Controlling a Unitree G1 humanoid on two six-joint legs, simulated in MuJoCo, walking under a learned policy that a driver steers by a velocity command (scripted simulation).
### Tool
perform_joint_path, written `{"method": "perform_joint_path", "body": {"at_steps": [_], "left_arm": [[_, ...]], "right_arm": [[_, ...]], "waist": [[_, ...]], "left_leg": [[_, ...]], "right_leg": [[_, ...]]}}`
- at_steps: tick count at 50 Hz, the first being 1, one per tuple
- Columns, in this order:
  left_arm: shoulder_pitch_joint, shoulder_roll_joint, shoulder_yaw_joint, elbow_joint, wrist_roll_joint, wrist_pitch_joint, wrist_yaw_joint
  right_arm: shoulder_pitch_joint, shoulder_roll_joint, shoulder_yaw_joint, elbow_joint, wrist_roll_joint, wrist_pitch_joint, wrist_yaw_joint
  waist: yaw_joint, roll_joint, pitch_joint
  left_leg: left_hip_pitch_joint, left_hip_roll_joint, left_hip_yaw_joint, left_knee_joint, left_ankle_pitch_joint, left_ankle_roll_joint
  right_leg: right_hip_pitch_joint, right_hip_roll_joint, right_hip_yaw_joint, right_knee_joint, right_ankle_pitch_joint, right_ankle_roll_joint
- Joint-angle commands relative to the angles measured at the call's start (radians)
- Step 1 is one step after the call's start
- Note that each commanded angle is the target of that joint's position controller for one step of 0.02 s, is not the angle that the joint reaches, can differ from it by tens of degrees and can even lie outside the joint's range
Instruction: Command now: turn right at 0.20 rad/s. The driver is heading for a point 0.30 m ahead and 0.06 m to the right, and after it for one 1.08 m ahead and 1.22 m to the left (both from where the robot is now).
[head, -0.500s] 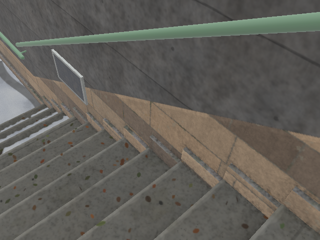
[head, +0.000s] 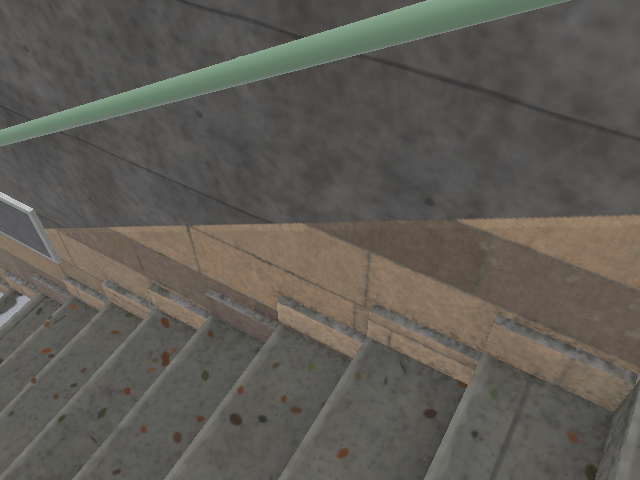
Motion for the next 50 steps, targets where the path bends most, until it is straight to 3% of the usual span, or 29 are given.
{"method": "perform_joint_path", "body": {"at_steps": [1,2,4,6,7,8,9,10,11,13,14,15,18,21,24,25,27,28,29,30,32,34,35,37,39,40,42,45,50], "left_arm": [[-0.163,0.065,0.004,-0.086,-0.012,-0.035,0.015],[-0.139,0.052,-0.004,-0.073,-0.010,-0.030,0.012],[-0.071,0.069,-0.005,-0.061,-0.011,-0.029,0.009],[-0.108,0.109,-0.010,-0.054,-0.053,-0.005,0.009],[-0.071,0.038,-0.030,-0.044,-0.050,0.017,-0.024],[0.035,0.037,-0.030,-0.029,-0.040,0.034,-0.036],[0.043,0.045,-0.032,-0.025,-0.022,0.040,-0.045],[-0.005,0.068,-0.016,-0.001,-0.023,0.037,-0.053],[-0.024,0.096,-0.008,0.007,-0.022,0.042,-0.048],[-0.118,0.195,0.031,-0.022,0.022,0.043,-0.020],[-0.176,0.137,0.014,-0.046,0.038,0.029,-0.007],[-0.288,0.094,0.025,-0.076,-0.058,0.055,0.033],[-0.279,0.091,0.020,-0.065,-0.026,0.065,0.046],[-0.300,0.100,0.027,-0.057,-0.039,0.075,0.020],[-0.298,0.116,0.025,-0.040,-0.038,0.078,0.023],[-0.289,0.129,0.027,-0.033,-0.034,0.083,0.021],[-0.034,0.174,0.051,0.077,0.007,0.077,0.021],[0.097,0.230,0.069,0.104,0.038,0.068,0.037],[0.173,0.268,0.079,0.109,0.032,0.055,0.042],[0.133,0.255,0.072,0.101,0.012,0.047,0.048],[-0.010,0.224,0.066,0.102,0.002,0.041,0.063],[-0.052,0.197,0.067,0.113,-0.002,0.012,0.072],[0.029,-0.027,-0.018,0.115,0.076,-0.026,0.058],[-0.122,-0.031,-0.032,0.095,0.100,-0.044,0.075],[-0.123,0.068,-0.009,0.106,0.093,-0.057,0.106],[-0.112,0.076,-0.008,0.117,0.095,-0.059,0.118],[-0.035,0.107,0.003,0.142,0.094,-0.063,0.135],[0.136,0.067,-0.004,0.174,0.081,-0.060,0.130],[0.192,0.071,0.000,0.177,0.073,-0.044,0.128]], "right_arm": [[0.194,-0.049,-0.018,-0.008,0.007,0.028,0.031],[0.203,-0.011,-0.006,-0.017,0.017,0.019,0.036],[0.161,-0.021,-0.004,-0.051,0.034,0.011,0.032],[0.149,0.030,0.013,-0.060,0.077,0.031,0.036],[0.153,0.025,0.024,-0.047,0.120,0.021,0.047],[0.093,-0.062,0.005,-0.066,0.115,-0.002,0.052],[-0.002,-0.090,-0.002,-0.080,0.082,-0.028,0.076],[-0.063,-0.056,0.009,-0.087,0.096,-0.049,0.095],[-0.046,-0.044,0.014,-0.068,0.120,-0.056,0.103],[0.087,-0.176,-0.052,-0.023,0.069,-0.050,0.068],[0.121,-0.184,-0.061,-0.011,0.054,-0.059,0.039],[0.225,-0.167,-0.054,0.036,0.060,0.022,0.021],[0.225,-0.149,-0.062,0.028,0.065,0.059,0.011],[0.178,-0.144,-0.067,0.038,0.066,0.058,0.013],[0.172,-0.170,-0.080,0.048,0.059,0.039,0.017],[0.153,-0.184,-0.086,0.044,0.060,0.030,0.024],[0.053,-0.182,-0.089,0.011,0.059,0.017,0.031],[0.070,-0.112,-0.063,-0.008,0.072,0.021,0.042],[0.045,-0.095,-0.054,-0.034,0.085,0.032,0.043],[0.019,-0.134,-0.060,-0.027,0.070,0.041,0.040],[0.060,-0.143,-0.059,0.002,0.060,0.042,0.041],[0.082,-0.152,-0.063,0.029,0.024,0.062,0.039],[0.171,0.022,-0.025,0.052,0.024,-0.007,0.073],[0.144,-0.012,-0.027,0.065,0.010,-0.026,0.089],[0.085,-0.061,-0.044,0.030,0.010,-0.027,0.088],[0.048,-0.075,-0.046,0.018,0.011,-0.023,0.084],[0.006,-0.033,-0.033,0.004,0.011,-0.020,0.086],[-0.033,0.004,-0.027,0.020,0.015,-0.008,0.078],[-0.085,0.000,-0.050,0.033,-0.016,0.026,0.075]], "waist": [[-0.095,-0.086,-0.037],[-0.081,-0.130,-0.057],[-0.027,-0.104,-0.119],[-0.046,-0.051,-0.134],[-0.002,-0.039,-0.128],[0.050,-0.026,-0.088],[0.061,0.037,-0.008],[0.071,0.000,0.007],[0.070,-0.020,-0.009],[-0.034,0.039,0.097],[-0.081,0.063,0.139],[-0.062,0.012,0.195],[-0.055,0.027,0.141],[-0.037,0.046,0.150],[-0.035,0.063,0.118],[-0.021,0.061,0.110],[0.099,-0.029,-0.042],[0.135,-0.171,-0.101],[0.194,-0.291,-0.136],[0.165,-0.166,-0.050],[0.068,-0.113,0.067],[0.047,-0.108,0.048],[0.014,-0.061,0.057],[-0.028,-0.022,0.054],[-0.016,-0.055,-0.011],[-0.007,-0.034,-0.005],[0.016,-0.051,0.028],[0.074,-0.042,0.046],[0.082,-0.108,0.140]], "left_leg": [[0.263,-0.012,0.068,-0.113,0.045,-0.033],[0.305,-0.023,0.076,0.006,-0.012,-0.032],[0.193,-0.015,0.050,-0.094,-0.098,-0.032],[0.260,-0.072,0.144,-0.595,-0.108,-0.038],[0.377,-0.064,0.052,-0.581,0.183,0.041],[0.371,-0.021,-0.026,-0.612,0.340,0.148],[0.217,0.025,-0.111,-0.681,0.275,0.244],[0.140,0.051,-0.147,-0.700,0.306,0.249],[0.158,0.041,-0.124,-0.737,0.111,0.221],[0.237,0.101,-0.221,-0.851,-0.369,0.325],[0.357,0.213,-0.359,-0.903,-0.433,0.423],[0.506,0.249,-0.378,-0.947,-0.086,0.346],[0.694,0.238,-0.281,-0.916,0.240,0.323],[0.634,0.188,-0.161,-0.942,0.218,0.293],[0.607,0.174,-0.108,-0.946,0.214,0.293],[0.585,0.164,-0.086,-0.927,0.269,0.283],[0.401,0.037,0.042,-0.696,0.378,0.217],[0.206,-0.059,0.116,-0.436,0.264,0.164],[-0.062,-0.136,0.097,-0.146,-0.100,0.133],[-0.124,-0.111,-0.040,-0.063,-0.080,0.140],[-0.021,-0.044,-0.061,-0.130,-0.029,0.122],[0.076,-0.021,-0.020,-0.024,0.054,0.105],[0.074,0.040,-0.104,0.065,0.139,0.137],[0.071,0.082,-0.129,-0.040,0.234,0.124],[0.083,0.067,-0.089,-0.031,0.273,0.096],[0.047,0.081,-0.108,-0.088,0.318,0.075],[0.004,0.088,-0.048,-0.215,0.368,0.041],[-0.039,0.105,-0.020,-0.365,0.526,0.020],[0.037,0.079,0.065,-0.549,0.531,0.040]], "right_leg": [[-0.210,-0.176,0.174,-0.176,-0.046,-0.111],[-0.204,-0.235,0.259,-0.089,0.136,-0.130],[-0.046,-0.302,0.356,0.022,0.315,-0.176],[0.041,-0.226,0.346,0.072,0.200,-0.167],[-0.013,-0.187,0.325,0.008,0.134,-0.062],[-0.056,-0.145,0.219,0.030,0.027,0.038],[-0.019,-0.100,0.086,0.088,-0.064,0.119],[0.055,-0.121,0.107,0.086,-0.028,0.127],[0.083,-0.109,0.107,0.062,-0.049,0.105],[-0.108,-0.037,0.067,0.151,-0.284,0.058],[-0.277,-0.045,0.072,0.218,-0.241,0.049],[-0.368,-0.083,0.024,0.173,-0.150,0.043],[-0.376,-0.118,0.037,0.160,-0.145,0.045],[-0.255,-0.116,0.022,0.099,-0.054,0.047],[-0.133,-0.104,0.002,0.048,-0.041,0.034],[-0.074,-0.091,-0.023,0.040,-0.013,0.017],[0.377,-0.024,-0.085,-0.027,-0.059,-0.013],[0.585,-0.156,0.106,-0.111,-0.209,-0.056],[0.741,-0.328,0.414,-0.269,-0.403,-0.128],[0.605,-0.389,0.516,-0.340,-0.437,-0.139],[0.371,-0.393,0.393,-0.392,-0.257,-0.124],[0.270,-0.402,0.272,-0.401,0.003,-0.138],[0.121,-0.407,0.189,-0.357,0.022,-0.172],[0.057,-0.408,0.118,-0.372,0.090,-0.150],[0.089,-0.364,0.003,-0.309,0.146,-0.144],[0.112,-0.368,-0.029,-0.253,0.132,-0.136],[0.168,-0.366,-0.086,-0.203,0.188,-0.143],[0.253,-0.416,-0.085,-0.074,0.199,-0.156],[0.194,-0.471,-0.109,0.038,0.029,-0.043]]}}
